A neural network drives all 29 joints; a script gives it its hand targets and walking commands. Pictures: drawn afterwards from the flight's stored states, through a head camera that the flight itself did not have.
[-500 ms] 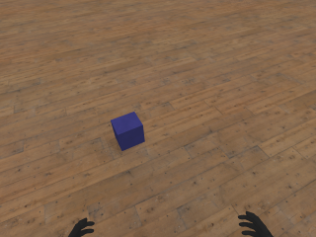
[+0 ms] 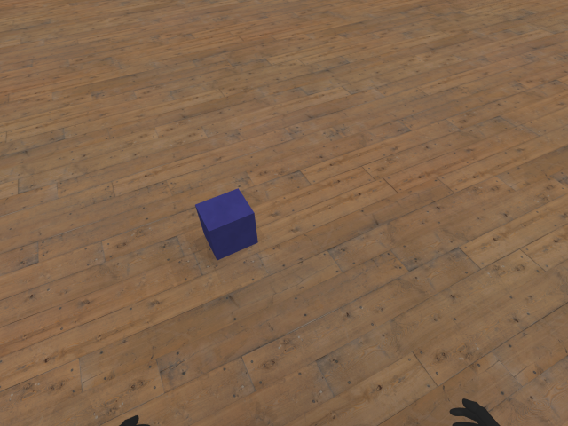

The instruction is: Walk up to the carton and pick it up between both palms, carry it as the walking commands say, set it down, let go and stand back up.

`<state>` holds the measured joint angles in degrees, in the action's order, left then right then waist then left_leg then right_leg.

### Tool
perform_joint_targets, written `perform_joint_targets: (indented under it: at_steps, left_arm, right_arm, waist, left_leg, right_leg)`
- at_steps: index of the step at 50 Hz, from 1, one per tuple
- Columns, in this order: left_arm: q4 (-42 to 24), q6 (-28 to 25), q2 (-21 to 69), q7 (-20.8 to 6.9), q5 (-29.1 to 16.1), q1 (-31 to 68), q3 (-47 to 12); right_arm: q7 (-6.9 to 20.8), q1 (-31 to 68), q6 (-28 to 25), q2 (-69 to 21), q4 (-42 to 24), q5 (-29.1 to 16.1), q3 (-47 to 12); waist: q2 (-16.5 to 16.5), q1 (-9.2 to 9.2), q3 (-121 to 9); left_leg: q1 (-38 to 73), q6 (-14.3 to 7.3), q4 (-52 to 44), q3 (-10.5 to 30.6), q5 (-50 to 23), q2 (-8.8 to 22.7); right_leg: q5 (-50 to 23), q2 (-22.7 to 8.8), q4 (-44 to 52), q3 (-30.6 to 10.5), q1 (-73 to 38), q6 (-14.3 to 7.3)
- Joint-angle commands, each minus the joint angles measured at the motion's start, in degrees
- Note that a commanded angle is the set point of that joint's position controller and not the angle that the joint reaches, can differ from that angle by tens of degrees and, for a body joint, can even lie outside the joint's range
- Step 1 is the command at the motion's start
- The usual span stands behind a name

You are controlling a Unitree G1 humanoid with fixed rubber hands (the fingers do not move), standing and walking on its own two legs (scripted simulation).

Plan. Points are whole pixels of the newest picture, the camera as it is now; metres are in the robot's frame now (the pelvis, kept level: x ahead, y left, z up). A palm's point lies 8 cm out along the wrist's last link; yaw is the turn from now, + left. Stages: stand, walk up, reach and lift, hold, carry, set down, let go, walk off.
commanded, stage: stand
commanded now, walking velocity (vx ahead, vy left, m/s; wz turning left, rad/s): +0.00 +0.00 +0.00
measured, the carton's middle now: (227, 224) +1.00 +0.24 -0.65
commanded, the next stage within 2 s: walk up in 0.94 s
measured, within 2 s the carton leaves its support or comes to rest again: neither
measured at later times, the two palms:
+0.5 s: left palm out of the picture +0.11 +0.30 -0.09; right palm out of the picture +0.13 -0.28 -0.09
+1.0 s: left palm out of the picture +0.10 +0.31 -0.09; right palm out of the picture +0.11 -0.28 -0.08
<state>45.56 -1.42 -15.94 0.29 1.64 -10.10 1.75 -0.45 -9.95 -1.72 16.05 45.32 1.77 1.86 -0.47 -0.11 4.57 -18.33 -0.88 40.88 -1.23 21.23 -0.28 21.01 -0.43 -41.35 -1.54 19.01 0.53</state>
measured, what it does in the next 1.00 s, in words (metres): stands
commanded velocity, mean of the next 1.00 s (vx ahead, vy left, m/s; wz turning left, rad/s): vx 0.00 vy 0.00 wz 0.00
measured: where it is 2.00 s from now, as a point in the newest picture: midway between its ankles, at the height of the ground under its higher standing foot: outside the picture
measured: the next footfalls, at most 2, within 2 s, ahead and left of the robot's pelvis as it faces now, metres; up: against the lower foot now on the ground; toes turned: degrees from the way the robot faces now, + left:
left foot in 1.38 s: +0.12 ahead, +0.17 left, +0.00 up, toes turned +9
right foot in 1.78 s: +0.33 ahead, -0.01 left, +0.00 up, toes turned +10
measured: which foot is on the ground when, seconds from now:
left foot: down 0.00-1.00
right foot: down 0.00-1.00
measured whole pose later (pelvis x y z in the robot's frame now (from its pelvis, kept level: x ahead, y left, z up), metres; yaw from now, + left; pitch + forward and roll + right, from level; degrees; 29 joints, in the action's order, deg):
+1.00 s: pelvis +0.01 +0.01 +0.03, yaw +0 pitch -4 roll +0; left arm 61.0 -0.8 -19.8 0.4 0.5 -4.8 0.4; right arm -0.3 -4.1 -1.8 20.0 61.2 0.6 0.9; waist -0.7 0.2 4.9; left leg -5.0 -1.6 20.6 -1.9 11.9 -1.5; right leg 11.9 -1.7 -21.7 -2.2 6.1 1.9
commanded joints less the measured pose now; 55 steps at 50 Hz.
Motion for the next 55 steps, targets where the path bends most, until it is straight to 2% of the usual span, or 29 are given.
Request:
perform_joint_targets:
  at_steps: [1, 6, 7, 8, 13, 14, 15, 16, 19, 21, 22, 24, 27, 29, 30, 31, 35, 36, 37, 41, 42, 44, 46, 55]
  left_arm:
    - [-3.54, -1.15, -11.67, 0.25, -0.05, 2.38, 2.94]
    - [-1.62, -1.04, -12.60, -0.07, -0.40, 3.15, 2.80]
    - [-1.29, -0.98, -12.77, -0.06, -0.25, 3.27, 2.57]
    - [-0.82, -1.08, -13.35, 0.00, -0.24, 3.79, 2.71]
    - [1.10, -0.93, -14.48, -0.20, -0.71, 5.15, 2.32]
    - [1.68, -0.88, -14.76, -0.09, -1.04, 4.56, 2.18]
    - [2.46, -0.90, -14.74, -0.09, -0.95, 5.36, 2.00]
    - [2.88, -0.88, -14.60, -0.19, -1.08, 4.88, 1.90]
    - [4.42, -0.85, -14.89, -0.02, -1.02, 5.91, 1.68]
    - [5.14, -0.71, -14.51, -0.04, -1.33, 6.03, 1.30]
    - [5.73, -0.82, -14.68, 0.00, -1.28, 6.01, 1.35]
    - [6.54, -0.56, -14.72, 0.06, -1.23, 6.59, 1.12]
    - [7.86, -0.52, -14.53, -0.04, -1.43, 6.68, 0.88]
    - [8.43, -0.65, -14.25, 0.06, -1.22, 6.44, 0.95]
    - [8.93, -0.54, -13.85, 0.12, -1.21, 6.80, 0.56]
    - [9.23, -0.50, -14.08, 0.21, -1.18, 6.72, 0.68]
    - [10.46, -0.47, -14.41, 0.24, -1.07, 7.18, 0.51]
    - [10.54, -0.49, -14.50, 0.31, -1.22, 7.18, 0.68]
    - [10.87, -0.56, -14.09, 0.26, -1.30, 7.03, 0.47]
    - [11.54, -0.25, -14.41, 0.27, -1.12, 6.91, 0.50]
    - [11.63, -0.24, -14.37, 0.40, -1.20, 7.10, 0.51]
    - [11.83, -0.21, -14.18, 0.42, -1.25, 7.55, 0.40]
    - [12.15, -0.13, -14.71, 0.41, -1.28, 7.25, 0.43]
    - [12.65, -0.06, -14.95, 0.33, -1.09, 7.45, 0.51]
  right_arm:
    - [-0.36, 2.56, -1.56, 11.56, -3.56, -0.27, 2.99]
    - [-0.29, 4.35, -1.37, 12.95, -1.68, -0.34, 2.55]
    - [-0.22, 4.68, -1.34, 13.56, -1.60, -0.31, 2.62]
    - [-0.19, 4.84, -1.07, 13.46, -1.07, -0.58, 2.47]
    - [-0.09, 5.79, -1.03, 14.82, 1.27, -0.69, 2.00]
    - [-0.11, 5.58, -0.97, 14.85, 1.75, -0.56, 1.86]
    - [0.01, 6.43, -1.01, 14.58, 2.14, -0.79, 1.56]
    - [-0.03, 6.12, -1.06, 15.32, 2.60, -0.94, 1.62]
    - [0.02, 6.64, -1.00, 15.25, 4.20, -0.70, 1.36]
    - [0.05, 7.54, -1.02, 15.06, 4.92, -0.92, 1.25]
    - [0.02, 7.56, -1.19, 14.51, 5.59, -0.93, 1.14]
    - [-0.04, 7.82, -1.15, 15.37, 6.53, -0.96, 1.18]
    - [-0.12, 8.15, -1.00, 14.75, 7.88, -1.01, 1.07]
    - [-0.19, 8.26, -0.99, 14.90, 8.55, -0.93, 1.06]
    - [-0.10, 8.29, -0.91, 15.48, 9.11, -0.98, 1.11]
    - [-0.09, 8.00, -0.95, 15.06, 9.21, -1.10, 1.24]
    - [-0.05, 8.23, -0.94, 14.93, 10.61, -1.26, 1.17]
    - [-0.05, 8.19, -0.95, 14.91, 10.88, -1.12, 1.07]
    - [0.01, 8.30, -0.94, 14.94, 11.10, -1.01, 1.11]
    - [-0.15, 8.59, -0.95, 15.26, 11.72, -1.16, 1.06]
    - [-0.12, 8.78, -0.97, 15.06, 11.77, -1.31, 1.09]
    - [-0.20, 8.78, -0.88, 15.47, 12.18, -1.33, 1.11]
    - [-0.12, 8.51, -0.94, 15.19, 12.38, -1.19, 0.92]
    - [-0.06, 8.58, -0.89, 15.87, 12.88, -1.10, 1.06]
  waist:
    - [-0.22, -0.05, -6.60]
    - [1.07, 0.61, -7.19]
    - [-0.15, 0.38, -6.69]
    - [-0.10, 0.21, -6.47]
    - [-0.29, 0.31, -7.17]
    - [1.03, 0.30, -6.84]
    - [-0.14, 0.12, -6.95]
    - [0.93, 0.29, -6.60]
    - [-0.12, 0.35, -6.80]
    - [1.58, 0.64, -6.42]
    - [-0.55, 0.30, -6.93]
    - [1.39, 0.16, -6.74]
    - [0.53, 0.32, -7.07]
    - [-0.21, 0.59, -7.10]
    - [0.55, 0.66, -7.02]
    - [0.95, 0.13, -6.76]
    - [0.15, 0.15, -6.40]
    - [1.03, 0.43, -6.82]
    - [-0.20, 0.48, -6.74]
    - [0.96, 0.65, -6.29]
    - [-0.37, 0.32, -6.39]
    - [0.63, 0.50, -6.34]
    - [-0.05, 0.42, -5.76]
    - [-0.18, 0.52, -5.05]
  left_leg:
    - [1.12, -4.22, -8.28, 7.64, -8.88, 5.46]
    - [1.60, -4.27, -9.46, 8.41, -10.00, 5.76]
    - [1.53, -4.28, -9.61, 8.49, -10.17, 5.94]
    - [1.84, -3.73, -9.76, 8.04, -10.11, 5.42]
    - [4.37, -3.62, -11.11, 7.57, -13.08, 5.84]
    - [4.68, -3.76, -11.85, 7.97, -13.63, 6.16]
    - [5.45, -3.41, -12.26, 7.43, -14.28, 5.74]
    - [6.03, -3.20, -12.77, 7.18, -14.65, 5.67]
    - [7.18, -3.16, -14.24, 7.54, -16.08, 6.43]
    - [7.84, -2.91, -15.73, 7.63, -17.37, 6.34]
    - [8.80, -2.74, -15.92, 7.59, -18.14, 6.48]
    - [9.51, -2.38, -17.05, 6.98, -19.16, 6.56]
    - [10.40, -2.22, -18.64, 6.93, -20.04, 6.75]
    - [11.53, -2.22, -20.00, 7.20, -19.81, 7.12]
    - [11.15, -2.11, -20.55, 7.03, -20.08, 7.02]
    - [12.31, -1.78, -20.90, 6.50, -20.29, 6.73]
    - [13.33, -1.31, -22.46, 6.51, -20.45, 6.84]
    - [13.39, -1.62, -22.83, 6.67, -20.81, 7.06]
    - [13.61, -1.47, -22.91, 6.42, -21.51, 7.05]
    - [13.45, -1.11, -23.54, 6.09, -21.59, 6.78]
    - [14.13, -1.12, -23.86, 6.06, -21.63, 7.00]
    - [14.38, -1.08, -23.97, 5.88, -20.95, 7.09]
    - [13.64, -1.45, -24.11, 6.27, -21.73, 7.35]
    - [13.49, -1.30, -25.69, 6.20, -17.91, 7.10]
  right_leg:
    - [-9.46, -4.10, 8.48, -5.69, -0.94, -5.32]
    - [-10.36, -3.79, 8.46, -5.40, -2.79, -4.79]
    - [-11.20, -3.88, 8.84, -5.45, -2.83, -4.66]
    - [-10.83, -4.09, 9.49, -5.85, -2.62, -4.92]
    - [-14.07, -4.56, 11.09, -5.43, -4.82, -4.30]
    - [-14.41, -4.41, 11.09, -5.51, -4.92, -4.17]
    - [-14.77, -4.57, 12.01, -5.70, -5.12, -4.13]
    - [-14.91, -4.89, 12.82, -6.00, -5.27, -4.22]
    - [-15.99, -4.86, 13.77, -5.40, -7.11, -3.79]
    - [-16.55, -4.77, 14.42, -4.97, -7.35, -3.61]
    - [-17.40, -4.85, 15.15, -5.09, -8.07, -3.48]
    - [-18.65, -4.93, 16.20, -4.90, -8.87, -3.24]
    - [-19.42, -5.05, 17.37, -4.25, -10.28, -2.72]
    - [-18.36, -4.97, 18.44, -4.28, -10.78, -2.62]
    - [-19.33, -5.14, 18.89, -4.50, -11.73, -2.43]
    - [-19.52, -5.38, 19.22, -4.47, -10.95, -2.53]
    - [-19.20, -5.48, 20.90, -4.06, -11.52, -2.13]
    - [-19.38, -5.70, 21.02, -4.58, -12.27, -2.19]
    - [-19.28, -5.66, 21.20, -4.28, -12.51, -1.97]
    - [-19.87, -5.86, 22.25, -4.25, -13.01, -1.73]
    - [-20.05, -5.90, 21.96, -4.08, -12.95, -1.79]
    - [-19.51, -6.08, 22.44, -4.40, -12.75, -1.91]
    - [-19.98, -6.18, 22.69, -4.52, -13.29, -1.91]
    - [-16.81, -6.17, 23.93, -4.62, -12.48, -1.94]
